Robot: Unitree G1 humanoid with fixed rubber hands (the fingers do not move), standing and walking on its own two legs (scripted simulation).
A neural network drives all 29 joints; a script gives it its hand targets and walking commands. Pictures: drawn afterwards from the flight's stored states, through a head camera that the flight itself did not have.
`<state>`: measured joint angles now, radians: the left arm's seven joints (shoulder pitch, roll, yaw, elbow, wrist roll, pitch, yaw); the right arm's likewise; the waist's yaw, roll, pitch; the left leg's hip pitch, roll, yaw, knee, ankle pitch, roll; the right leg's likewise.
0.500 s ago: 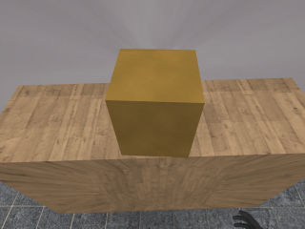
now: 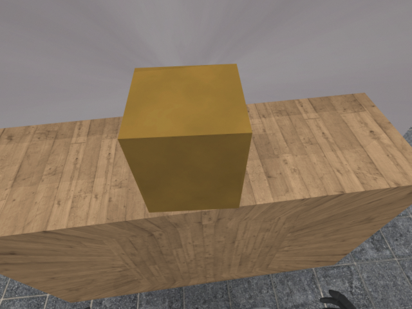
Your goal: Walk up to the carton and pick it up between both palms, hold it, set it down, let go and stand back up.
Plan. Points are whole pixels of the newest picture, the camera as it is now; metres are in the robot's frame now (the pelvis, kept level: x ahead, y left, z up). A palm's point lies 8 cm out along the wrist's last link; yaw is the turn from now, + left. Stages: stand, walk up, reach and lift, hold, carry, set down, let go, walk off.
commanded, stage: walk up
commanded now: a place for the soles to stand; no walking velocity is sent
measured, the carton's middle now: (190, 142) +0.44 +0.04 +0.07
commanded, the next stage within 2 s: reach and lift in 1.14 s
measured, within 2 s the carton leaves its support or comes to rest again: neither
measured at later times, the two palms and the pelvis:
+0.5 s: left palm out of the picture +0.12 +0.24 -0.09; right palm out of the picture +0.07 -0.29 -0.11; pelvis +0.01 -0.02 +0.00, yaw -3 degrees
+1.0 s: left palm out of the picture +0.11 +0.25 -0.09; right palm out of the picture +0.05 -0.29 -0.11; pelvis +0.01 -0.01 +0.00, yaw -4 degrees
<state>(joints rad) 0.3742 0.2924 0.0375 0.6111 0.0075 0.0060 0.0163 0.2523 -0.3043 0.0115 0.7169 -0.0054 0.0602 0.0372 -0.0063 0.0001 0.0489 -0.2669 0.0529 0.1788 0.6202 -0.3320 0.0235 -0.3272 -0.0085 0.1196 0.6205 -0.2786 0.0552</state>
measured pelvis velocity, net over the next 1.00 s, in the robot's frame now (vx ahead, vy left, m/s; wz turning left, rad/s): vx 0.01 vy -0.01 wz -0.08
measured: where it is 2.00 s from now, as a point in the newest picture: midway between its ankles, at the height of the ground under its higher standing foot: outside the picture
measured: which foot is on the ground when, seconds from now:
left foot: down 0.00-1.00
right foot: down 0.00-1.00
